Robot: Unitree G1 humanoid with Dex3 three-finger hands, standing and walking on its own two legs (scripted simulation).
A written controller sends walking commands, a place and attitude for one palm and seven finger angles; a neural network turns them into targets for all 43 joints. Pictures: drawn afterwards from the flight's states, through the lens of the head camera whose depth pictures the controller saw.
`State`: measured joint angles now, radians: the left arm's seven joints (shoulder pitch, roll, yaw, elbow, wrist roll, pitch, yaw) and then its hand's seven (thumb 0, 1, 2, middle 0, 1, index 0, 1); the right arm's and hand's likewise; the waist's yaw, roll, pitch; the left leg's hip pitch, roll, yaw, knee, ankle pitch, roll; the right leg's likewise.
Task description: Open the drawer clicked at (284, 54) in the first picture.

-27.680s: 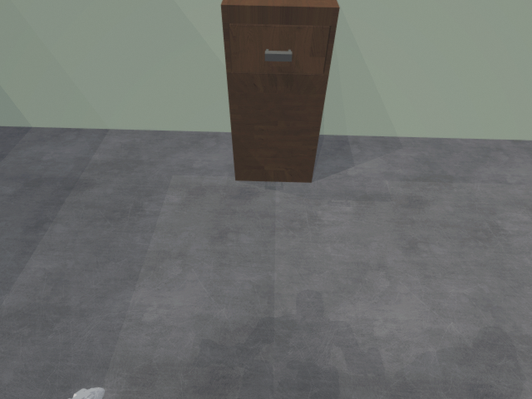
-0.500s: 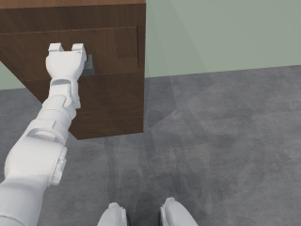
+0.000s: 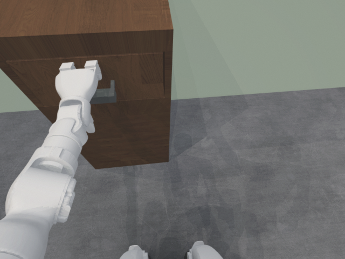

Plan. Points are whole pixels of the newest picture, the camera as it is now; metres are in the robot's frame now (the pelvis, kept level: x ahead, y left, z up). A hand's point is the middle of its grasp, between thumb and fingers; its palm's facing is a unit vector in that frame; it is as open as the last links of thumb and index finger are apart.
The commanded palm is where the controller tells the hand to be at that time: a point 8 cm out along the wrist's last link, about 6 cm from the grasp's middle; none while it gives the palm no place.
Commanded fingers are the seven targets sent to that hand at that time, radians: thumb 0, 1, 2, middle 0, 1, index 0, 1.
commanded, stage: lift the fingers back up to retry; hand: left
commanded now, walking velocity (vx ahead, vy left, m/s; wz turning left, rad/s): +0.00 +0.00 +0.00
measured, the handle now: (96, 90) +0.56 +0.16 -0.01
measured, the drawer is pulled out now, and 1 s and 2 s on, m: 0.00 0.00 0.00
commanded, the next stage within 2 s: re-aim the fingers above the handle in 0.34 s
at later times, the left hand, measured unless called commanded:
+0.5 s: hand (85, 94) +0.49 +0.17 +0.05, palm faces -0.02 -0.03 -1.00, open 13.8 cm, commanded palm +0.48 +0.17 +0.10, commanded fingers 0.00 -0.50 0.30 -0.30 -1.20 -0.30 -1.20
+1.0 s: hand (83, 93) +0.50 +0.17 +0.05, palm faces -0.05 -0.01 -1.00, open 13.8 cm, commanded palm +0.49 +0.17 +0.10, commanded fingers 0.00 -0.50 0.30 -0.30 -1.20 -0.30 -1.20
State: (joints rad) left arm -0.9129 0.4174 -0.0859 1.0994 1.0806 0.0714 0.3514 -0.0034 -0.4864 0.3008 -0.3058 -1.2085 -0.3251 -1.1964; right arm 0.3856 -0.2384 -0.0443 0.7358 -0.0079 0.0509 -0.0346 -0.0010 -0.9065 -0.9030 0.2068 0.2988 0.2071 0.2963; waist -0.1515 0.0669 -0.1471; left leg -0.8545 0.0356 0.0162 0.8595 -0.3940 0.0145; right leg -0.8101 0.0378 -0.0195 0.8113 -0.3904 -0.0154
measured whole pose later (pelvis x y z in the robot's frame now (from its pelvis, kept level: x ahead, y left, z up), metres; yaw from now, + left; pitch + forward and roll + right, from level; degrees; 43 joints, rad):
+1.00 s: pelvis +0.00 -0.01 +0.01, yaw +0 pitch +19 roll -1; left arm -0.90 0.41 -0.09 1.11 1.08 0.07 0.32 0.00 -0.49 0.30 -0.31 -1.20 -0.32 -1.20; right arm 0.37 -0.25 -0.06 0.73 0.00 0.06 -0.03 0.00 -0.91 -0.90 0.21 0.30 0.21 0.30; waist -0.14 0.06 -0.14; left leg -0.73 0.03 0.03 0.76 -0.36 0.01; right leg -0.70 0.04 -0.01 0.74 -0.37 -0.02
